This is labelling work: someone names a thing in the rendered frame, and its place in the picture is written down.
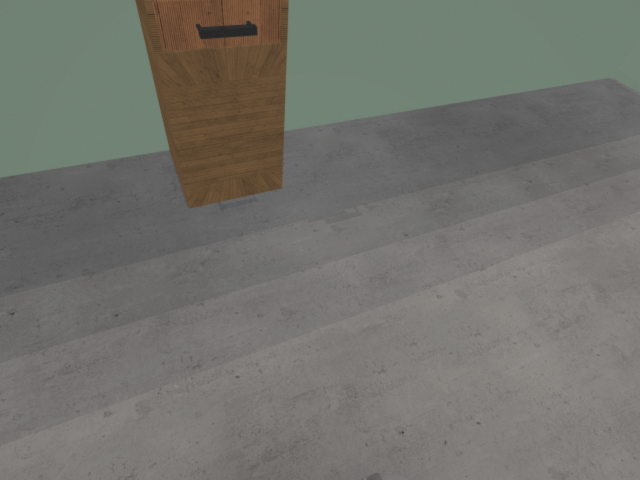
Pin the drawer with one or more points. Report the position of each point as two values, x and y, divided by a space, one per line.
176 22

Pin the handle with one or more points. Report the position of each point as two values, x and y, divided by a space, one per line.
227 31

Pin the cabinet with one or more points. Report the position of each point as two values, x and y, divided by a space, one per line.
223 110

